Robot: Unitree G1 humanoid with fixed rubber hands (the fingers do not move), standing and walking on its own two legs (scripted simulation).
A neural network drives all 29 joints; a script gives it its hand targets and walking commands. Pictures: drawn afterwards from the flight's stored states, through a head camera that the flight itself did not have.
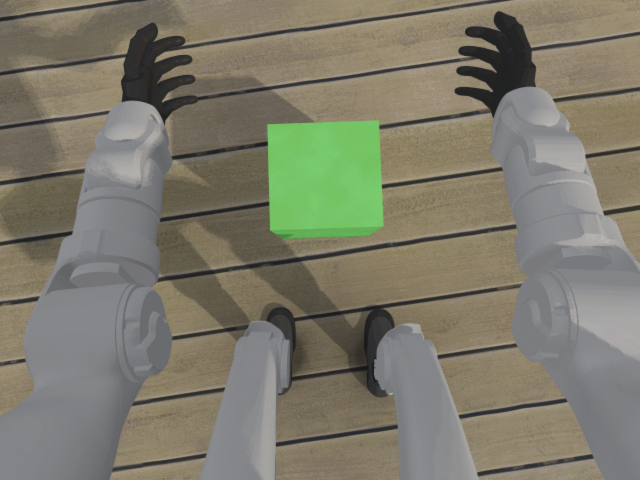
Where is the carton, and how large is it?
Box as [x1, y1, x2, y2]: [267, 120, 383, 238]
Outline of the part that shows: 378,120 267,124 270,229 282,238 360,236 368,235 383,225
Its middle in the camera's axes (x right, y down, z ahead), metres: +0.01 -0.12 +0.85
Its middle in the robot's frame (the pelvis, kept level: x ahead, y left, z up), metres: +0.51 +0.02 -0.51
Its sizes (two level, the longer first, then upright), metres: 0.210 0.200 0.250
